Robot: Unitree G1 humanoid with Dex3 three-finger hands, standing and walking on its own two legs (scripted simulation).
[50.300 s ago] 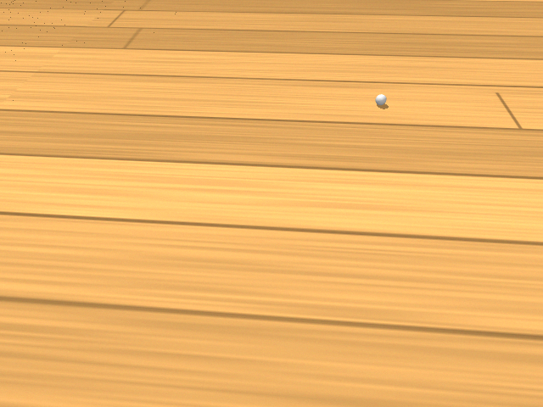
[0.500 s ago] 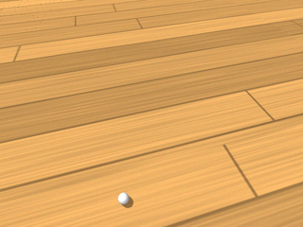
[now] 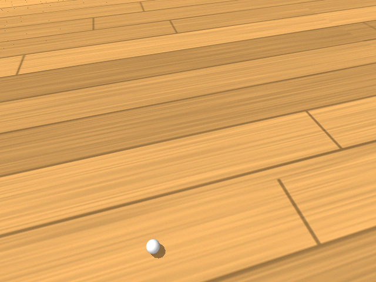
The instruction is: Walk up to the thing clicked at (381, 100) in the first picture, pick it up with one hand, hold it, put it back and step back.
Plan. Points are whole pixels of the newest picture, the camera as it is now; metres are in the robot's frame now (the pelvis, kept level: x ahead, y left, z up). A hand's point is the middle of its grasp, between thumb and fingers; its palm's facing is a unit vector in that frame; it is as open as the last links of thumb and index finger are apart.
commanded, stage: stand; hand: left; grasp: from above
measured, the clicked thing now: (153, 246) +0.45 +0.21 -0.75
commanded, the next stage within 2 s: step back in 0.04 s
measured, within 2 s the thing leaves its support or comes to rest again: neither
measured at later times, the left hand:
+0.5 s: hand out of the picture +0.09 +0.32 -0.18, palm faces -0.03 -0.94 -0.35, open 7.4 cm
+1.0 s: hand out of the picture -0.05 +0.31 -0.15, palm faces -0.06 -0.91 -0.41, open 7.4 cm
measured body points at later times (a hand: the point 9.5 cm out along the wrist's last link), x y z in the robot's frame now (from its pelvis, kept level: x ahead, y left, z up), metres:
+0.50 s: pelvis -0.06 +0.06 -0.01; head +0.03 +0.09 +0.42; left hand +0.09 +0.37 -0.16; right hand +0.00 -0.26 -0.13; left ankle -0.04 +0.14 -0.75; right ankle -0.07 -0.10 -0.68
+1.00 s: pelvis -0.16 +0.05 -0.01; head -0.10 +0.03 +0.43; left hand -0.04 +0.35 -0.12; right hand -0.08 -0.27 -0.14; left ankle -0.18 +0.19 -0.67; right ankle -0.14 -0.06 -0.75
